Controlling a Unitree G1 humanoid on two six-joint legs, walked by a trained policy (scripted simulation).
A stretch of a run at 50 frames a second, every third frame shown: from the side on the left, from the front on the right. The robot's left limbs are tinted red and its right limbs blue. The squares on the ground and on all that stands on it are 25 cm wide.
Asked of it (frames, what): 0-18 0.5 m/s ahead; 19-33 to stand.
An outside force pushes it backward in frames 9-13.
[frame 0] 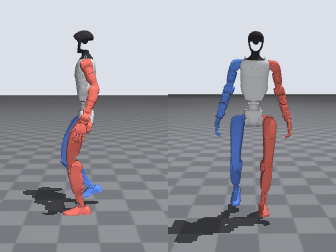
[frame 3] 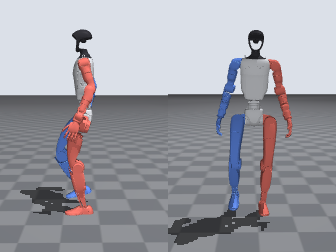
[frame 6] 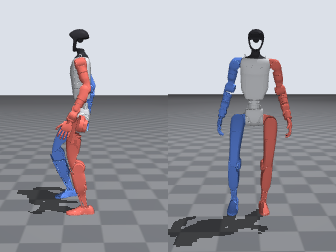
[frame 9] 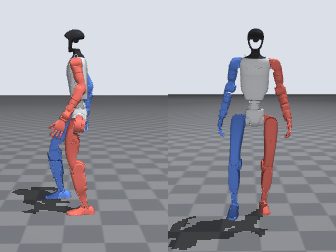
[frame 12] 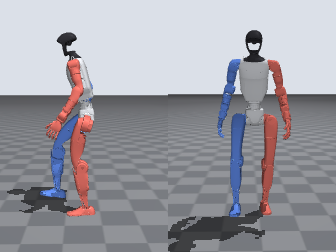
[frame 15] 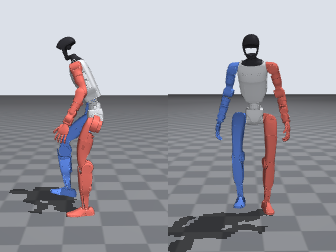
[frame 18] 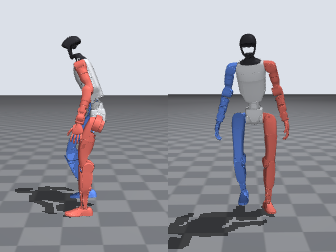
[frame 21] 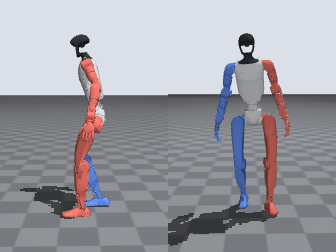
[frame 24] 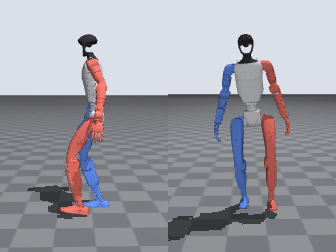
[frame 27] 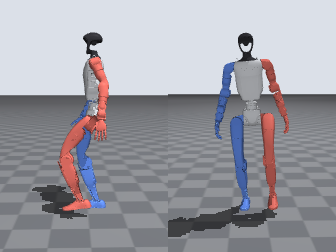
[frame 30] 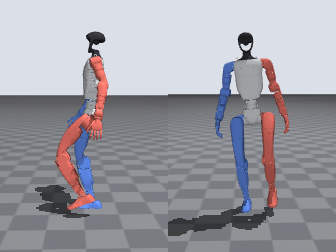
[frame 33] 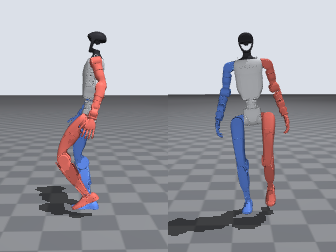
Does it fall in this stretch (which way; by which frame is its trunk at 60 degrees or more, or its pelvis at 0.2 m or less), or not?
no
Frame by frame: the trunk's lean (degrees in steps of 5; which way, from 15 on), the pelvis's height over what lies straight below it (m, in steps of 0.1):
0: 5, 0.8
3: 5, 0.8
6: 5, 0.8
9: 5, 0.8
12: 15 forward, 0.8
15: 25 forward, 0.8
18: 25 forward, 0.8
21: 15 forward, 0.8
24: 10, 0.8
27: 5, 0.8
30: 5, 0.8
33: 10, 0.8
